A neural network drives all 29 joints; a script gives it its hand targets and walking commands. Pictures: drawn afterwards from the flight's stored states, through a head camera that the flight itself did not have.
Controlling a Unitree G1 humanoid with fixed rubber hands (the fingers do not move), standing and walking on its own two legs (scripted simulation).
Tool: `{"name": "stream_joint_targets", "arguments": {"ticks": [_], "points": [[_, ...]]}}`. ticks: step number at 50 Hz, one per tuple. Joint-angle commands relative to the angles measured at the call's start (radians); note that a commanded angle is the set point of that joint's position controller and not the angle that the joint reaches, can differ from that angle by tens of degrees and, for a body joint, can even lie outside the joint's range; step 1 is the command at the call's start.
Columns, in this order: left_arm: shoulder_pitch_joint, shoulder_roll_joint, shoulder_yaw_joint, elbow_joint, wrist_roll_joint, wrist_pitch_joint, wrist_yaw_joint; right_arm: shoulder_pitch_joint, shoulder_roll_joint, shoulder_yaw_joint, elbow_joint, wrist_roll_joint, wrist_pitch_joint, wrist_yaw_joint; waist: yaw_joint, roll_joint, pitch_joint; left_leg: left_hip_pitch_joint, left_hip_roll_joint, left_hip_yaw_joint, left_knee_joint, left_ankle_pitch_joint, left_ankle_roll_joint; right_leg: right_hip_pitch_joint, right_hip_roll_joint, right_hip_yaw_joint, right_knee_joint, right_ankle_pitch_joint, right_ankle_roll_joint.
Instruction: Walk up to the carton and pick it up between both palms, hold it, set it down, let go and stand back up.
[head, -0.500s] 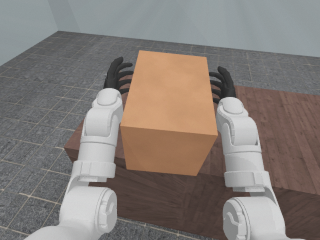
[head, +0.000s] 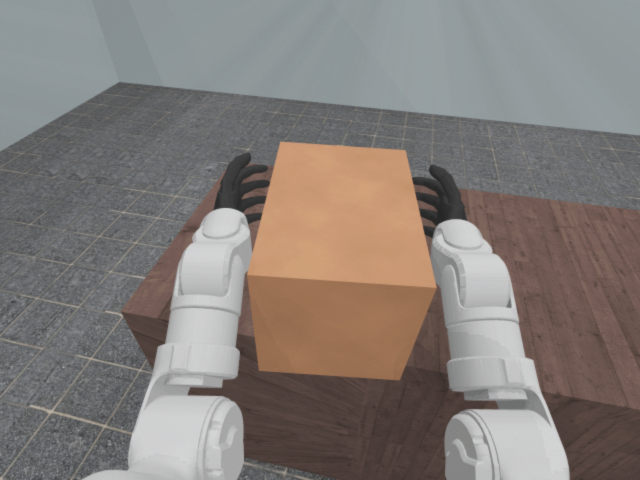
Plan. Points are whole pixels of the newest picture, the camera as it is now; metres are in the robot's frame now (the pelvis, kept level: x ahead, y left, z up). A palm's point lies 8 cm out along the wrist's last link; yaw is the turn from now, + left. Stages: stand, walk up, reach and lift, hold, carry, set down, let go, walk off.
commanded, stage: hold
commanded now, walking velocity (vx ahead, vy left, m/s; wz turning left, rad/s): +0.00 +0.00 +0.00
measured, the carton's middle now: (336, 254) +0.36 +0.01 +0.13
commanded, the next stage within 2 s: none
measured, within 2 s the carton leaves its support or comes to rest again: neither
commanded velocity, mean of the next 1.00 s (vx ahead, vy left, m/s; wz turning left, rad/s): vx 0.00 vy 0.00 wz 0.00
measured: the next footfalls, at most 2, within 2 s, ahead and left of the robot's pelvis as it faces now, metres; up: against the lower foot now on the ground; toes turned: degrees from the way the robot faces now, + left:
none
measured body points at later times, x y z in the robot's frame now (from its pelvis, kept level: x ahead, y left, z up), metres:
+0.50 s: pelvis -0.01 +0.01 +0.00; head -0.03 +0.00 +0.45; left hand +0.40 +0.14 +0.21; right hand +0.40 -0.13 +0.21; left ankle +0.01 +0.12 -0.75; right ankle +0.02 -0.12 -0.75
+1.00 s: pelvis -0.01 +0.01 +0.00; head -0.04 +0.01 +0.45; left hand +0.39 +0.16 +0.21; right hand +0.39 -0.10 +0.19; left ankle +0.01 +0.12 -0.76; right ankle +0.02 -0.12 -0.75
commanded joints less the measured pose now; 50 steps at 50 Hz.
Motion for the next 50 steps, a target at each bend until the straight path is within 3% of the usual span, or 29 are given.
{"name": "stream_joint_targets", "arguments": {"ticks": [1,2,3,5,9,12,15,20,24,28,31,33,37,41,45,48,50], "points": [[-0.73,-0.524,-0.479,-0.212,-0.183,-0.077,-0.129,-0.737,0.62,0.478,-0.264,0.186,-0.09,0.066,-0.007,0.005,-0.421,-0.038,-0.054,0.033,0.023,0.128,0.022,0.13,0.002,-0.005,0.069,0.254,0.044],[-0.782,-0.524,-0.495,-0.252,-0.2,-0.085,-0.12,-0.754,0.616,0.49,-0.26,0.195,-0.093,0.056,-0.003,-0.008,-0.448,-0.043,-0.047,0.031,0.026,0.102,0.026,0.128,0.007,-0.014,0.074,0.195,0.047],[-0.772,-0.528,-0.516,-0.249,-0.209,-0.09,-0.112,-0.722,0.614,0.489,-0.236,0.197,-0.095,0.046,-0.019,0.028,-0.476,-0.044,-0.042,0.029,0.033,0.079,0.021,0.119,0.006,-0.009,0.08,0.177,0.041],[-0.722,-0.531,-0.531,-0.217,-0.22,-0.086,-0.097,-0.677,0.579,0.478,-0.222,0.183,-0.097,0.027,-0.023,0.031,-0.505,-0.034,-0.032,0.031,0.046,0.065,0.013,0.1,0.018,-0.024,0.081,0.082,0.034],[-0.579,-0.538,-0.429,0.027,-0.166,-0.042,-0.096,-0.607,0.484,0.341,-0.053,0.113,-0.07,0.037,-0.032,0.056,-0.327,-0.08,-0.011,0.009,0.019,-0.089,-0.008,0.014,0.044,-0.053,0.064,-0.087,0.016],[-0.633,-0.552,-0.328,0.149,-0.11,-0.05,-0.108,-0.665,0.443,0.234,0.071,0.059,-0.086,0.077,-0.037,0.091,-0.238,-0.115,0.004,-0.009,0.005,-0.216,-0.016,-0.026,0.057,-0.072,0.09,-0.114,0.01],[-0.755,-0.569,-0.308,0.092,-0.123,-0.096,-0.107,-0.779,0.511,0.249,0.028,0.096,-0.123,0.092,-0.028,0.052,-0.293,-0.099,-0.015,0.011,0.053,-0.087,-0.004,-0.015,0.044,-0.055,0.102,-0.038,0.01],[-0.852,-0.596,-0.39,-0.034,-0.174,-0.141,-0.089,-0.872,0.587,0.348,-0.071,0.158,-0.154,0.076,-0.018,0.006,-0.461,-0.058,-0.028,0.014,0.085,0.081,0.007,0.068,0.024,-0.027,0.115,0.09,0.023],[-0.681,-0.552,-0.39,-0.015,-0.155,-0.096,-0.08,-0.716,0.566,0.379,-0.059,0.148,-0.103,0.066,-0.01,-0.046,-0.444,-0.02,-0.036,0.018,0.07,0.138,0.015,0.143,0.018,-0.017,0.104,0.194,0.034],[-0.446,-0.509,-0.347,0.002,-0.112,-0.025,-0.102,-0.468,0.557,0.352,-0.043,0.12,-0.035,0.074,0.0,-0.033,-0.313,0.005,-0.046,0.022,0.015,0.212,0.016,0.186,0.011,-0.006,0.053,0.323,0.035],[-0.465,-0.511,-0.363,-0.086,-0.105,-0.016,-0.119,-0.474,0.591,0.372,-0.11,0.14,-0.033,0.09,0.013,-0.012,-0.24,0.011,-0.051,0.029,-0.008,0.25,0.015,0.181,0.007,-0.006,0.033,0.367,0.033],[-0.589,-0.516,-0.398,-0.161,-0.123,-0.031,-0.123,-0.608,0.623,0.424,-0.177,0.168,-0.049,0.097,0.025,-0.023,-0.26,-0.002,-0.055,0.026,-0.008,0.226,0.023,0.167,0.001,0.005,0.046,0.381,0.042],[-0.718,-0.541,-0.504,-0.266,-0.192,-0.072,-0.112,-0.739,0.628,0.525,-0.321,0.215,-0.09,0.068,0.016,-0.021,-0.446,-0.015,-0.049,0.02,0.02,0.165,0.031,0.151,-0.002,-0.001,0.081,0.307,0.05],[-0.646,-0.532,-0.554,-0.237,-0.219,-0.066,-0.091,-0.625,0.578,0.51,-0.258,0.189,-0.08,0.024,-0.02,0.008,-0.5,-0.003,-0.032,0.025,0.047,0.1,0.019,0.11,0.012,-0.016,0.083,0.151,0.039],[-0.585,-0.529,-0.47,-0.05,-0.175,-0.029,-0.098,-0.557,0.504,0.373,-0.069,0.122,-0.053,0.04,-0.037,0.069,-0.333,-0.062,-0.014,0.017,0.026,-0.038,-0.009,0.016,0.04,-0.048,0.054,-0.047,0.014],[-0.588,-0.56,-0.378,0.075,-0.14,-0.035,-0.111,-0.607,0.479,0.277,0.003,0.077,-0.07,0.069,-0.046,0.084,-0.239,-0.093,0.002,-0.007,0.011,-0.113,-0.018,-0.008,0.049,-0.051,0.067,-0.053,0.007],[-0.647,-0.575,-0.338,0.087,-0.127,-0.064,-0.119,-0.686,0.483,0.253,0.0,0.072,-0.098,0.083,-0.039,0.081,-0.238,-0.099,0.0,-0.002,0.022,-0.112,-0.015,-0.005,0.046,-0.058,0.076,-0.049,0.01]]}}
